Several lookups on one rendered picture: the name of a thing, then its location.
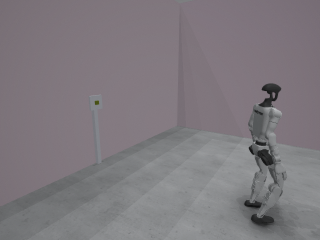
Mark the right robot forearm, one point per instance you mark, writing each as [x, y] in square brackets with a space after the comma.
[272, 144]

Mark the right robot thigh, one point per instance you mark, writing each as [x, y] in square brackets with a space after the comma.
[268, 161]

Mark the robot left upper arm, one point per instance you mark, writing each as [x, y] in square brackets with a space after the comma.
[250, 123]

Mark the panel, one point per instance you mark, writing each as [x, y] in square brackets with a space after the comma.
[94, 111]

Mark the right robot hand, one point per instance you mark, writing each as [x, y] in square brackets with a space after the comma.
[278, 169]

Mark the left robot forearm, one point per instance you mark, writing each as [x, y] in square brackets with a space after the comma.
[253, 136]

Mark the robot right upper arm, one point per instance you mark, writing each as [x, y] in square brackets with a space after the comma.
[274, 117]

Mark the robot right shin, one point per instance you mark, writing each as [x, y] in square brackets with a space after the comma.
[269, 200]

